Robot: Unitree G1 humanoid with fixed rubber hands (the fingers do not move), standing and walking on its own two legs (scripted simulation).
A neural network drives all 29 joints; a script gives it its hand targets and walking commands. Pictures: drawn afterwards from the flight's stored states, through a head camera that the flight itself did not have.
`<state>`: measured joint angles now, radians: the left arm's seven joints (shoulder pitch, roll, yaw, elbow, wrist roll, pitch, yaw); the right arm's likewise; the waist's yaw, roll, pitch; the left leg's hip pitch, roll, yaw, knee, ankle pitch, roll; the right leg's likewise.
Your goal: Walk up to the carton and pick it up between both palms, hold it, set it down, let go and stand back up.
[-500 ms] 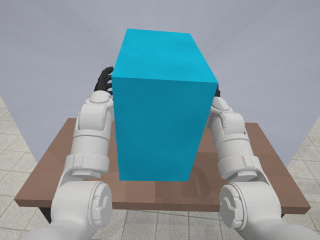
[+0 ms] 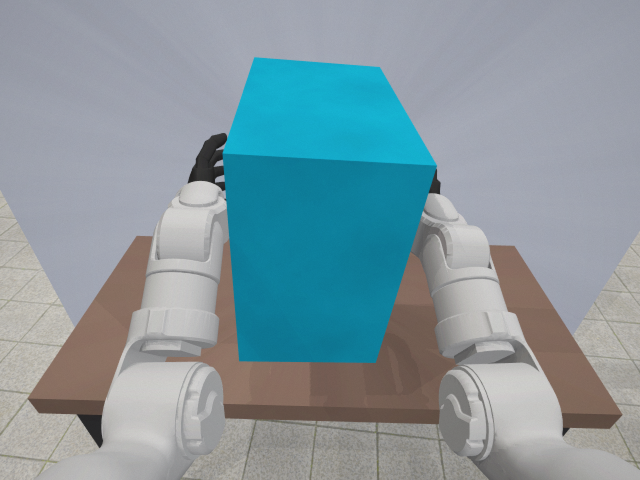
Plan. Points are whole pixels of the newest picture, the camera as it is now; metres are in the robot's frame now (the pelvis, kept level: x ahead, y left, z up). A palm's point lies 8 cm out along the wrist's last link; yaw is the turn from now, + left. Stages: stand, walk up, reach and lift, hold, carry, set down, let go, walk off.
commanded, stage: hold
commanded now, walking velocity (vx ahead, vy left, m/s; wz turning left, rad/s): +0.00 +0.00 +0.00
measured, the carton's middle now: (313, 206) +0.41 +0.01 +0.21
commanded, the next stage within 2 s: set down in 0.24 s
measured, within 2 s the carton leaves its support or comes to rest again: neither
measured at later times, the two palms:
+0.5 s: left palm (207, 189) +0.38 +0.14 +0.25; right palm (420, 204) +0.39 -0.12 +0.22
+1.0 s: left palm (219, 202) +0.43 +0.14 +0.20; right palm (410, 214) +0.43 -0.12 +0.18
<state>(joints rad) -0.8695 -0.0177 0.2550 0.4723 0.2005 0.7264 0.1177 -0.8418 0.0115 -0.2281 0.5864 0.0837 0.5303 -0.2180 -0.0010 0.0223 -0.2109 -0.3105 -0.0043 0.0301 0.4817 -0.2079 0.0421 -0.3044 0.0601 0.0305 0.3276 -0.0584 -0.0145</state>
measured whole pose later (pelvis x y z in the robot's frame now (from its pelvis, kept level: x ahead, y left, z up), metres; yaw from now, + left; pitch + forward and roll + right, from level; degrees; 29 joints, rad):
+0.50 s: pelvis +0.00 +0.00 +0.00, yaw +0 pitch +1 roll -2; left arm -0.92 -0.01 0.26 0.63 0.26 0.60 0.11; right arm -0.89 -0.01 -0.23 0.79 0.08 0.36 -0.19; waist 0.00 0.02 -0.21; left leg -0.30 0.00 0.03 0.48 -0.21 0.04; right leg -0.29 0.06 0.03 0.32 -0.06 -0.01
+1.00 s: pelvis +0.02 +0.00 +0.00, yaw +0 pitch +2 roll -2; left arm -0.92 0.00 0.26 0.80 0.28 0.40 0.12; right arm -0.89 -0.02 -0.23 0.94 0.08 0.17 -0.19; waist 0.00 0.02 -0.16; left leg -0.27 0.00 0.03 0.44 -0.22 0.04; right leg -0.25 0.06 0.03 0.27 -0.06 -0.01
